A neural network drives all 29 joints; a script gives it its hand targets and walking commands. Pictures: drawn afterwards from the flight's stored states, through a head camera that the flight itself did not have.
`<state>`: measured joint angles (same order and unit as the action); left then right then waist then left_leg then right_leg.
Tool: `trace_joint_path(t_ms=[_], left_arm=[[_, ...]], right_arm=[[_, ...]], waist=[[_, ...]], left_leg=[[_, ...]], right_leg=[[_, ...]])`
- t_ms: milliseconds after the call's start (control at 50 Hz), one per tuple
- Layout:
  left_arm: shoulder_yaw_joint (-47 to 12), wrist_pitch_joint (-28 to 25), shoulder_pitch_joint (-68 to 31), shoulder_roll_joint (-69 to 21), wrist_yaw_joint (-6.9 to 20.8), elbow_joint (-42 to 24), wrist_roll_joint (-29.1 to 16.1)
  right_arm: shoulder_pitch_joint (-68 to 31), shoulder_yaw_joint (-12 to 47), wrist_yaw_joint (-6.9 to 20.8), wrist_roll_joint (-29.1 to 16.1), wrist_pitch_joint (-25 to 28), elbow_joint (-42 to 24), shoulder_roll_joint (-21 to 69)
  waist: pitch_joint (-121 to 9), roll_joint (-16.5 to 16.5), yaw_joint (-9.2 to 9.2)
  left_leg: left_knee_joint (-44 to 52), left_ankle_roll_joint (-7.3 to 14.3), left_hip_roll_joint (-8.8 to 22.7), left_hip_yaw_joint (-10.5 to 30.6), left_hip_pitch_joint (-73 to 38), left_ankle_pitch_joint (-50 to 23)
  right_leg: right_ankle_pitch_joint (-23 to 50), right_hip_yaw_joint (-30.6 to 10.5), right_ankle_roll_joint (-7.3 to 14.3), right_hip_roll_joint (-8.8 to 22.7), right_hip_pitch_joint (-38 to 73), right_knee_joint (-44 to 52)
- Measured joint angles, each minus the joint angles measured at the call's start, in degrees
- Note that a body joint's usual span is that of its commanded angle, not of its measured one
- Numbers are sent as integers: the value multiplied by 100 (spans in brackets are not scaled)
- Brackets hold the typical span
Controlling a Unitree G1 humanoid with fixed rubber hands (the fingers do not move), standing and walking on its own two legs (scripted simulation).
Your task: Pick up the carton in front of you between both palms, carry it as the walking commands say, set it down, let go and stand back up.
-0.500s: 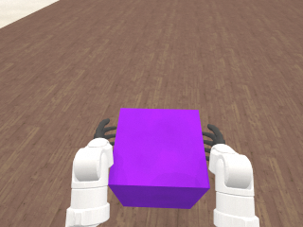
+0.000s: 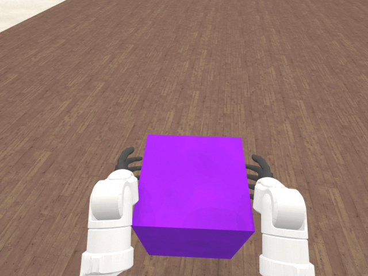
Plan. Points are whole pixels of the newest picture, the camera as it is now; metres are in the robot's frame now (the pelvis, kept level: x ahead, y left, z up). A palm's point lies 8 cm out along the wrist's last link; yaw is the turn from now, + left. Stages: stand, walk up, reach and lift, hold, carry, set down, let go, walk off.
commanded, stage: carry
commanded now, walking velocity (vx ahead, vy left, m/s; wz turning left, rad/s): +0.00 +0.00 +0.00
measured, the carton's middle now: (191, 200) +0.30 +0.00 -0.01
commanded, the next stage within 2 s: hold in 1.02 s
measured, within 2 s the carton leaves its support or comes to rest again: neither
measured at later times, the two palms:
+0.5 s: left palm (123, 204) +0.25 +0.14 +0.06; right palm (264, 214) +0.24 -0.14 +0.05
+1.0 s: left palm (118, 209) +0.24 +0.15 +0.05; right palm (263, 217) +0.24 -0.14 +0.05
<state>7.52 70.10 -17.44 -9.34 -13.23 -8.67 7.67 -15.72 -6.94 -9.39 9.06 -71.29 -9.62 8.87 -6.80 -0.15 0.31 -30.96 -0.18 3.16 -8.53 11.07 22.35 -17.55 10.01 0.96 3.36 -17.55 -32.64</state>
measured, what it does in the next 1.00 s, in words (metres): shifts its weight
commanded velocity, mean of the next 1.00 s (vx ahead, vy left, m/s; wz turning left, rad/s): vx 0.00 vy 0.00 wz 0.00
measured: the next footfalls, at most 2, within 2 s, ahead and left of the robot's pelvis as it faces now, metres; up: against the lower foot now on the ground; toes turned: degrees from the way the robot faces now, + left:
none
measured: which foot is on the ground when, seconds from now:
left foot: down 0.00-1.00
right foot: down 0.00-1.00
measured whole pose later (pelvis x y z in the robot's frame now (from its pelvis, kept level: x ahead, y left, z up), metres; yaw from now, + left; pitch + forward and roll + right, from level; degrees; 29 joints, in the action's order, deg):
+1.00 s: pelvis -0.05 +0.00 +0.00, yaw +0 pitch +2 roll +0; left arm 11.5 40.4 -14.9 -8.7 -1.7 12.8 15.0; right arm -13.9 -10.3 -2.3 14.8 -42.3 12.5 8.5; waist -6.2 -0.1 0.1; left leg -30.1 0.9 2.6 -8.9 14.3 17.3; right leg -10.9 9.8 1.2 3.9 -19.6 -29.2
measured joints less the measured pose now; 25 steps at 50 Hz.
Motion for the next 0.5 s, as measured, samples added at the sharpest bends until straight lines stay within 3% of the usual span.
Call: trace_joint_path(t_ms=[180,440,500], left_arm=[[31,-321,-16,-4,95,605,153],[-35,-1451,179,46,295,1408,367],[4,-1750,224,58,477,1607,463]], right_arm=[[40,11,18,141,291,575,-11],[200,91,-26,251,1327,1366,-45],[224,52,70,334,1624,1586,-51]], waist=[[-97,-1,-1],[41,10,-6],[46,13,-8]], left_leg=[[96,17,-8,-13,13,-172],[172,47,-24,-27,109,-403],[171,53,-25,-32,132,-430]], right_leg=[[201,6,22,0,13,153],[488,3,48,6,-37,332],[527,-2,50,7,-55,348]])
